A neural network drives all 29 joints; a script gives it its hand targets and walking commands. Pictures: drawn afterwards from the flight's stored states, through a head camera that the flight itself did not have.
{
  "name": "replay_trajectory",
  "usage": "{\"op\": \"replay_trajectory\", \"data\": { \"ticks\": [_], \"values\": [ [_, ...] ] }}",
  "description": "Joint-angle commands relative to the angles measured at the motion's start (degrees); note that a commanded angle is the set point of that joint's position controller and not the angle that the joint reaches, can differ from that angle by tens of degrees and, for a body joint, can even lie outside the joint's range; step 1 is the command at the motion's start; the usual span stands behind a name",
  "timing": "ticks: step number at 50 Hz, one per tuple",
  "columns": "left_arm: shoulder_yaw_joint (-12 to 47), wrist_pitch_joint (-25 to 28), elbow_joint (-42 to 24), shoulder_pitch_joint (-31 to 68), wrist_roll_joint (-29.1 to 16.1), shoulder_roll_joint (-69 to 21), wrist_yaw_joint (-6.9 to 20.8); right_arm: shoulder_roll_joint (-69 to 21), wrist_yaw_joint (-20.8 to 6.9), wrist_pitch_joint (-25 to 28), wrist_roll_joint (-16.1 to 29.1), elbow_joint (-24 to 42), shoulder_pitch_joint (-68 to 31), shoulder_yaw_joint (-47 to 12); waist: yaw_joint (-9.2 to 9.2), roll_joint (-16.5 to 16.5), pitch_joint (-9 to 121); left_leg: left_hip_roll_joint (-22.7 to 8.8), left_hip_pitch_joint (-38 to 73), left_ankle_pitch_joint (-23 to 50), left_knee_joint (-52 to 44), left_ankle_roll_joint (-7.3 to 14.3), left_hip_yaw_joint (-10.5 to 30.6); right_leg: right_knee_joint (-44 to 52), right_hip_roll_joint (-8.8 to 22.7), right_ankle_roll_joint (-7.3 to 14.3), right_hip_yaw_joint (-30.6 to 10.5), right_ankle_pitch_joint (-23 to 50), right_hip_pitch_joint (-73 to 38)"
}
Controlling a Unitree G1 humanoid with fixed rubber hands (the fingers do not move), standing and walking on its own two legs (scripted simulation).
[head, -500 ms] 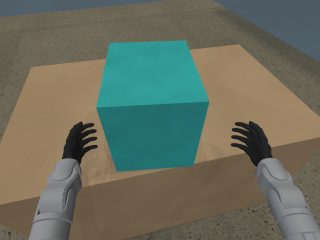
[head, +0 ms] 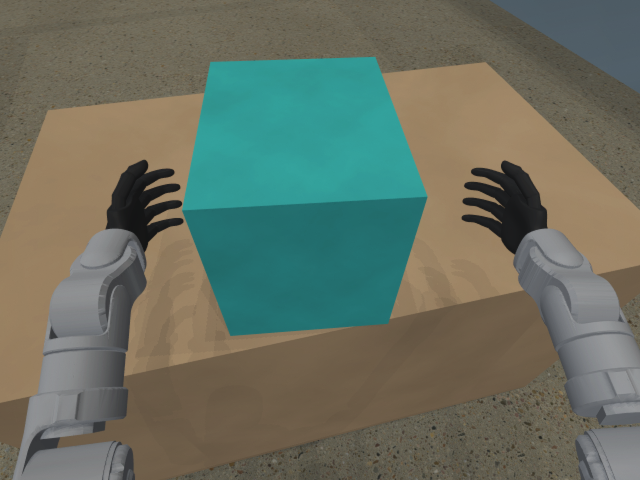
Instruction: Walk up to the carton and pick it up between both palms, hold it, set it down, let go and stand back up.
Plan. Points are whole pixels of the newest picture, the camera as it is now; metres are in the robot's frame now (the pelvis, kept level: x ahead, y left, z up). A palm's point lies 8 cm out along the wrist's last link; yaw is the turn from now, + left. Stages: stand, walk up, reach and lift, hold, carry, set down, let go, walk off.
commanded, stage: reach and lift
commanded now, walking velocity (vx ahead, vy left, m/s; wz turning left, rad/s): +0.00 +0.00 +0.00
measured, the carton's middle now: (302, 197) +0.50 +0.04 +0.06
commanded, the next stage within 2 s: none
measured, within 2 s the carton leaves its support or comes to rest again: neither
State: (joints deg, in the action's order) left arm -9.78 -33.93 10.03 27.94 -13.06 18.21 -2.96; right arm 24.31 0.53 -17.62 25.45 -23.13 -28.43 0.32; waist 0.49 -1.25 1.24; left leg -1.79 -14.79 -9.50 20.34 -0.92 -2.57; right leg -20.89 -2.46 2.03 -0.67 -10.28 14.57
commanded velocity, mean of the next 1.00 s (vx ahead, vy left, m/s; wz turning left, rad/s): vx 0.00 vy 0.00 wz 0.00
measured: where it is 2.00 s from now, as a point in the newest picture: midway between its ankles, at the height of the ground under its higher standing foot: outside the picture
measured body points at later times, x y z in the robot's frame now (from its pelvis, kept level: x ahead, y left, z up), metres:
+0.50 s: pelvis -0.01 +0.00 +0.00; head +0.03 +0.01 +0.45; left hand +0.43 +0.24 +0.19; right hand +0.44 -0.22 +0.18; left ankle +0.01 +0.13 -0.75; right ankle +0.00 -0.09 -0.75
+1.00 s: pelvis -0.01 -0.01 -0.01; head +0.03 +0.00 +0.44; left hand +0.46 +0.23 +0.23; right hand +0.48 -0.21 +0.22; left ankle +0.01 +0.13 -0.75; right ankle +0.00 -0.09 -0.75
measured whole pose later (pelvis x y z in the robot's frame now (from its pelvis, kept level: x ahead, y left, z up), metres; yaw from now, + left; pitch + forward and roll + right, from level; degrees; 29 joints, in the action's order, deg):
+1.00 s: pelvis -0.01 -0.01 -0.01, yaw +2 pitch +14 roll -1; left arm 3.0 -26.2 60.1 73.1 -21.0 26.3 -4.3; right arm 27.4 0.2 -20.5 24.9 -63.2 -70.3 -2.5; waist 0.5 0.3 9.5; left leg -2.0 -29.0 -7.5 22.8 -1.5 0.7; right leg -21.3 -2.9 2.6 1.8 -7.9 27.1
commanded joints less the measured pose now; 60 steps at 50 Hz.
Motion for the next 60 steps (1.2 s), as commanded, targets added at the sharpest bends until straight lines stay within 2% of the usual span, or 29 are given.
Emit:
{"op": "replay_trajectory", "data": {
  "ticks": [1,5,6,8,9,13,16,19,21,24,30,31,39,40,43,44,46,47,48,49,50,51,52,53,55,56,58,59,60],
  "values": [
    [-3.44,0.91,-12.81,27.64,-0.02,12.27,0.05,14.46,0.11,2.20,1.61,9.75,-29.39,4.77,-0.86,2.35,33.70,2.07,14.22,21.52,2.57,-0.04,1.43,-0.82,0.16,-4.21,-0.87,29.74,-10.35],
    [-3.72,-0.68,-7.22,29.39,1.22,12.63,0.14,15.29,0.00,0.18,2.12,3.25,-31.30,3.52,-0.67,1.52,31.07,1.79,12.68,20.62,1.37,0.43,2.29,-0.71,0.25,-4.41,-1.08,30.40,-10.83],
    [-3.71,-0.83,-7.82,29.54,1.12,13.06,0.08,15.94,0.21,0.07,1.88,4.27,-31.65,3.47,-1.31,0.46,32.75,1.77,13.60,21.76,1.76,0.24,2.33,-0.49,0.03,-4.69,-0.81,31.55,-11.78],
    [-3.34,-1.45,-8.28,34.86,0.99,14.52,-0.43,16.27,-0.01,-0.40,2.71,2.73,-35.85,3.73,-0.96,3.05,33.22,1.76,13.15,20.11,1.91,-0.17,2.04,-0.22,-0.12,-3.94,-0.45,28.27,-9.95],
    [-3.75,-1.63,-5.88,35.72,0.76,15.28,-0.33,16.60,0.04,-0.37,1.90,3.55,-38.58,3.93,-0.60,1.00,34.04,1.73,11.93,18.38,2.19,0.43,1.87,-0.29,0.26,-4.26,-0.77,28.30,-10.38],
    [-2.11,0.08,-0.89,41.96,-1.72,16.41,-0.89,16.33,-0.46,-0.37,3.20,1.60,-44.73,3.08,0.48,0.87,36.48,1.70,8.13,16.47,1.37,0.93,1.87,-1.29,0.27,-4.40,-0.86,27.58,-10.47],
    [-1.39,-0.12,2.84,42.67,-0.80,15.90,-0.83,17.48,-0.64,-0.54,3.16,-4.18,-44.15,2.20,-0.46,2.70,38.41,1.17,11.43,22.51,3.15,0.22,2.68,-1.52,0.33,-3.75,-0.31,32.01,-9.86],
    [-0.76,0.19,2.07,47.33,-1.79,17.48,-0.26,17.49,0.12,-0.32,3.54,-2.56,-49.02,2.37,-0.45,2.92,41.32,1.75,9.44,20.89,2.89,0.08,1.79,-1.76,0.46,-4.79,-0.36,33.91,-12.34],
    [0.29,0.18,6.12,50.48,-1.89,17.79,-0.25,18.75,0.18,-0.58,3.01,-7.35,-51.85,2.67,-1.34,2.87,41.09,1.35,10.64,20.92,3.19,-0.19,2.38,-1.70,0.19,-4.70,0.27,32.91,-9.45],
    [0.72,1.33,12.91,53.02,-2.63,19.47,-0.52,17.55,0.11,-0.72,2.64,-9.90,-56.26,1.61,0.09,-0.95,39.71,1.43,6.60,15.41,1.71,1.15,2.22,-1.01,0.73,-5.04,0.04,27.75,-9.92],
    [3.40,3.36,14.80,62.74,-4.52,21.00,-1.57,18.52,-0.17,-1.24,1.98,-12.80,-62.82,2.55,0.03,2.82,45.85,1.19,7.78,15.87,1.81,-0.06,2.33,-0.94,0.51,-4.56,0.80,28.14,-9.22],
    [3.77,3.48,19.91,60.75,-4.04,19.74,-1.49,17.15,-0.24,-1.60,1.77,-18.16,-60.90,0.97,0.01,1.98,42.78,1.13,7.04,17.23,2.24,0.12,2.64,-1.07,0.46,-4.14,0.84,29.22,-8.52],
    [8.97,6.87,29.80,72.80,-7.77,21.12,-1.99,17.48,-0.43,-1.38,0.45,-23.32,-71.82,1.62,-0.60,2.22,45.84,1.16,4.86,9.76,1.40,0.27,2.71,-0.22,0.90,-3.65,1.41,20.36,-5.86],
    [9.98,7.19,29.33,73.34,-7.69,20.18,-2.30,17.59,-0.60,-1.38,0.51,-24.96,-71.36,1.51,-0.54,4.13,46.39,0.85,6.22,12.26,1.79,-0.59,3.20,-0.43,0.85,-3.19,1.82,21.17,-4.02],
    [12.13,8.65,32.39,76.96,-9.64,19.91,-2.61,17.55,-0.85,-0.50,0.48,-24.53,-75.20,1.56,-0.35,3.64,51.03,0.77,7.78,13.88,3.07,-0.93,3.22,-0.99,0.50,-3.18,2.60,22.08,-2.01],
    [12.38,8.80,31.67,77.55,-9.74,18.72,-2.84,18.19,-0.91,-0.22,-0.17,-25.57,-74.80,2.39,-1.54,4.95,53.53,0.69,9.53,16.94,4.05,-1.89,3.69,-1.23,0.02,-2.98,3.28,24.30,-1.38],
    [9.76,8.87,35.55,76.73,-7.43,20.37,-2.25,17.85,-0.40,-0.19,-1.08,-26.70,-75.45,1.78,-0.59,3.68,53.12,1.07,6.95,17.58,4.42,-1.36,3.09,-1.71,0.16,-3.68,2.93,27.22,-4.75],
    [9.91,9.20,43.37,74.15,-6.97,19.81,-1.65,15.36,-0.30,-0.80,-0.98,-33.44,-73.69,-0.25,-0.67,1.07,46.15,1.46,2.81,13.62,3.63,-0.37,3.26,-1.61,1.02,-3.71,1.87,24.90,-6.09],
    [9.51,10.76,44.12,73.67,-7.55,20.75,-1.08,14.84,-0.31,-0.32,-0.29,-32.14,-74.45,-1.97,0.41,-1.64,45.96,1.60,0.08,11.67,2.34,0.73,3.08,-1.83,1.54,-4.45,1.39,25.02,-8.79],
    [10.31,11.97,47.39,72.89,-7.47,20.44,-0.56,14.21,-0.13,-0.34,-0.50,-34.02,-73.58,-2.83,-0.09,-2.67,43.54,1.89,-3.61,10.09,1.81,1.29,2.70,-2.08,1.88,-5.10,1.08,25.10,-10.90],
    [10.35,13.28,43.82,73.44,-7.71,20.51,-0.39,14.04,0.18,0.41,0.36,-29.83,-74.14,-3.16,0.48,-1.69,47.13,2.30,-3.92,12.47,1.64,1.19,2.54,-3.16,1.84,-5.37,0.52,29.15,-13.49],
    [10.97,14.27,46.67,70.17,-6.76,18.48,0.14,11.62,0.47,0.85,0.17,-32.64,-71.14,-3.75,0.05,-1.14,45.03,2.21,-4.21,13.06,1.82,0.97,2.57,-3.34,1.99,-5.45,0.69,30.14,-13.30],
    [9.87,15.20,42.39,70.76,-6.28,19.22,0.42,12.97,0.97,1.90,-0.79,-29.10,-70.52,-2.15,-0.42,-0.13,50.27,2.48,-2.12,15.24,2.31,0.22,1.81,-3.49,1.79,-5.84,0.86,33.27,-14.93],
    [9.08,15.94,44.43,69.51,-5.40,19.14,0.71,11.75,1.23,2.51,-1.03,-29.59,-69.70,-2.51,-0.14,-1.18,49.19,2.63,-3.22,16.71,2.84,0.45,2.14,-4.72,1.70,-5.49,0.77,35.86,-15.43],
    [7.91,18.40,50.61,65.17,-3.84,19.05,2.14,9.29,1.71,3.21,-1.63,-32.64,-67.26,-4.28,0.30,-3.92,43.58,2.81,-8.63,11.72,1.19,1.32,1.94,-4.05,2.57,-5.97,-0.01,33.01,-18.56],
    [7.92,19.73,43.46,66.14,-4.54,19.63,1.96,10.15,1.98,4.38,-0.91,-26.47,-67.14,-3.52,0.80,-2.44,48.72,2.84,-7.12,14.14,0.94,0.85,1.51,-4.32,2.43,-5.93,-0.22,34.73,-20.11],
    [8.93,21.94,46.34,64.38,-4.18,17.64,1.86,8.47,2.08,6.15,-1.84,-29.17,-64.09,-2.28,0.26,-1.12,44.85,2.52,-6.03,14.87,1.87,0.09,1.73,-4.34,1.62,-5.15,0.82,30.49,-14.94],
    [8.91,23.31,44.88,63.42,-4.71,16.86,1.91,8.87,1.90,7.34,-2.73,-28.60,-63.08,-1.57,0.18,-1.15,46.18,2.29,-4.12,15.69,2.17,-0.35,1.89,-3.78,1.20,-4.78,1.20,28.89,-12.99],
    [9.61,24.71,40.41,66.75,-5.22,17.49,1.56,9.32,1.86,8.75,-2.28,-25.18,-64.54,-0.48,0.14,1.86,48.48,2.47,-1.77,17.31,2.72,-1.11,1.44,-3.30,1.10,-4.74,1.52,29.41,-11.34]
  ]
}}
